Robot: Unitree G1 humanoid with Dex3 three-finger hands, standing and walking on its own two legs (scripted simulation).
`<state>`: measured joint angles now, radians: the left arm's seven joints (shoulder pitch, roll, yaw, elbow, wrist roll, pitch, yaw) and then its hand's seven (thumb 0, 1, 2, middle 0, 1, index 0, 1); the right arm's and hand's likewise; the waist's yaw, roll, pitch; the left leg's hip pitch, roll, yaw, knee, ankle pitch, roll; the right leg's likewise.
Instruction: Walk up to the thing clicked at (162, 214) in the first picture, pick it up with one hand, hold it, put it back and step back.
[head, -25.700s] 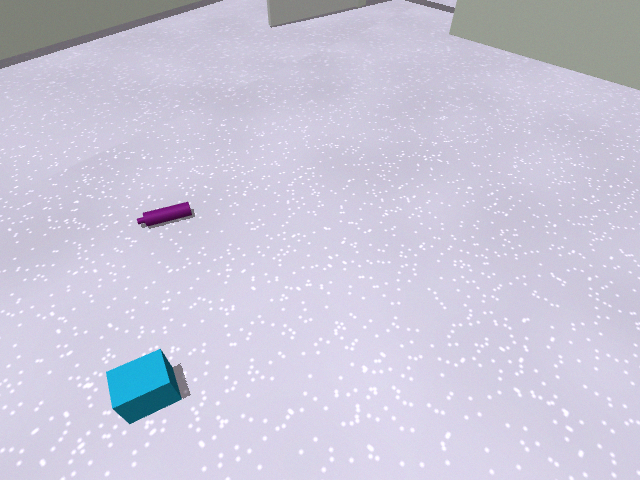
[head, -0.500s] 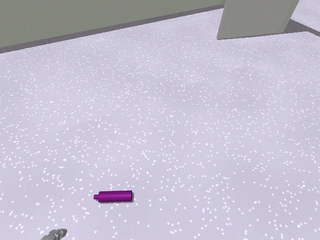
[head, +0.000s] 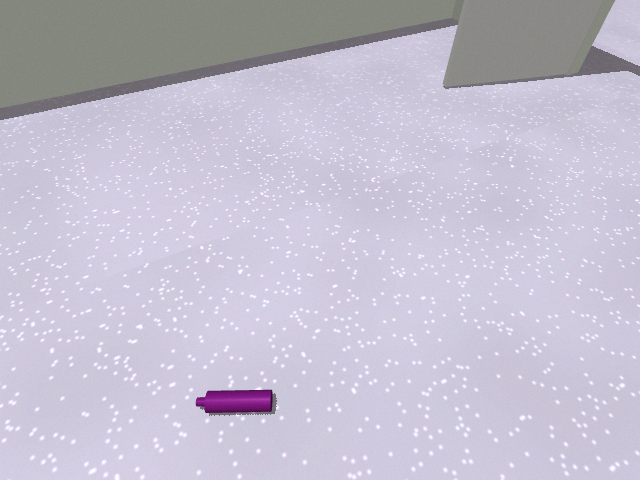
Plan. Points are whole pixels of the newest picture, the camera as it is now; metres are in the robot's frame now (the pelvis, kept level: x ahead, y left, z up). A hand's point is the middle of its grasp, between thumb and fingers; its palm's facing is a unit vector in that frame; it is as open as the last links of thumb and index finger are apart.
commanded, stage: stand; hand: left
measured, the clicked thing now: (234, 401) +0.48 +0.28 -0.75
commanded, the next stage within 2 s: walk up in 0.52 s
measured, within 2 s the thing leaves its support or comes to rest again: neither
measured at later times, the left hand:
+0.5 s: hand out of the picture +0.10 +0.25 -0.16, palm faces -0.03 -0.94 -0.33, open 7.4 cm
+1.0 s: hand out of the picture +0.00 +0.23 -0.15, palm faces -0.01 -0.90 -0.44, open 7.4 cm
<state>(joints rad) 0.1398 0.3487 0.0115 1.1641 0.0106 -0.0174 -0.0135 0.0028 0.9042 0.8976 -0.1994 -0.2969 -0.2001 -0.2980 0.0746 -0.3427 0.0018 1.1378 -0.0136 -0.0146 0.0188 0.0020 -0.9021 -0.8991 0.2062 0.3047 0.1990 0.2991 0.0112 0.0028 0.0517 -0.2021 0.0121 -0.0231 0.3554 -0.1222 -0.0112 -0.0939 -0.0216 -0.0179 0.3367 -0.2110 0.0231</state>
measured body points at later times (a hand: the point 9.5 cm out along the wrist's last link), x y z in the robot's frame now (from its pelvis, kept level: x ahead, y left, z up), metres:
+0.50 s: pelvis +0.02 +0.00 +0.00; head +0.03 +0.00 +0.45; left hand +0.10 +0.30 -0.13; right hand +0.09 -0.30 -0.13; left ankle +0.05 +0.12 -0.75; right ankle -0.02 -0.13 -0.75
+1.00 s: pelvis -0.07 -0.04 -0.02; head +0.01 -0.08 +0.42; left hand +0.00 +0.27 -0.12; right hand +0.06 -0.35 -0.16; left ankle -0.09 +0.11 -0.66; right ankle -0.05 -0.13 -0.75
